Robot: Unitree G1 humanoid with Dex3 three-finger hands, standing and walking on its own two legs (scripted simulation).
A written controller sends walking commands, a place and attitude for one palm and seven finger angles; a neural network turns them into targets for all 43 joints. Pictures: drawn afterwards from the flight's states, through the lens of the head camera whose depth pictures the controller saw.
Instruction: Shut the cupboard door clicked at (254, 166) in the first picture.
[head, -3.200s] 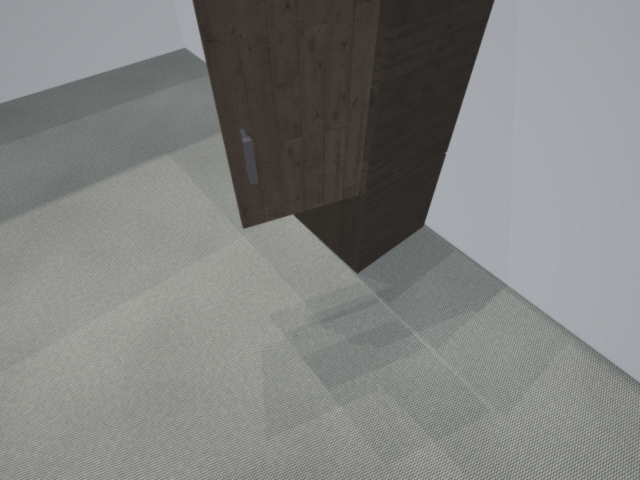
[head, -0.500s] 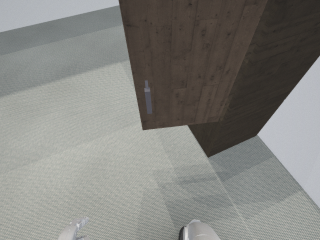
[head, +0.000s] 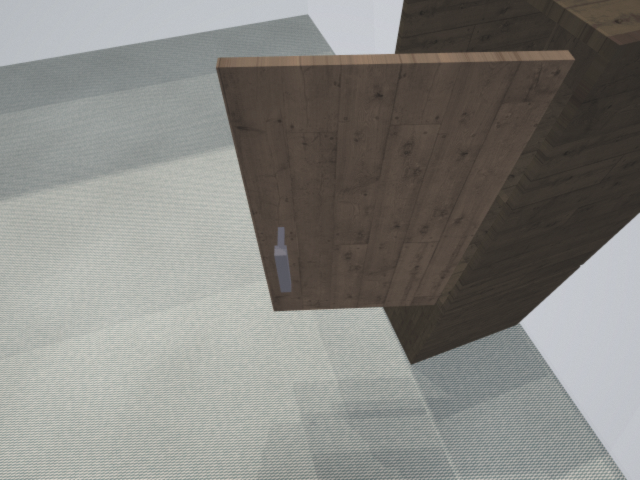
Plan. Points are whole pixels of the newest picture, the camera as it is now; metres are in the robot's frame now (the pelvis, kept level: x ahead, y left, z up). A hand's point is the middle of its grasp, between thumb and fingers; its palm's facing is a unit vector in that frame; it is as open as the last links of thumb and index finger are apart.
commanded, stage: come to a stop and stand still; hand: left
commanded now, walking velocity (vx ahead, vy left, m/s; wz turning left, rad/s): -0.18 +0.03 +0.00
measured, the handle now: (283, 260) +0.44 +0.10 -0.09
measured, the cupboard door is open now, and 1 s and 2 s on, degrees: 73 73 73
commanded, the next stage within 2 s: look again from close up in 1.08 s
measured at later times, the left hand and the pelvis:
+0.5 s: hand out of the picture +0.00 +0.14 -0.16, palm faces +0.07 -0.97 -0.25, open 7.4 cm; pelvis -0.03 -0.05 +0.01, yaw +1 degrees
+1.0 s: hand out of the picture -0.01 +0.18 -0.17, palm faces +0.01 -0.98 -0.20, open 7.4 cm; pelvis -0.04 +0.00 +0.00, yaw +0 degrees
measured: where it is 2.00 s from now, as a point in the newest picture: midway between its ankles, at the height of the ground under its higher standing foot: outside the picture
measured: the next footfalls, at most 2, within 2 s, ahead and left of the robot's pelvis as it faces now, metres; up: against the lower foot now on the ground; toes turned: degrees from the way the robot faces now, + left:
right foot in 0.10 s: -0.02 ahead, -0.12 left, +0.00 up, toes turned -1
left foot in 0.62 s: -0.02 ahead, +0.11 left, +0.00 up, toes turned +2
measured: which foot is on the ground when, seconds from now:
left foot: down 0.00-0.12, up 0.14-0.60, down 0.62-1.00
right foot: up 0.00-0.08, down 0.10-1.00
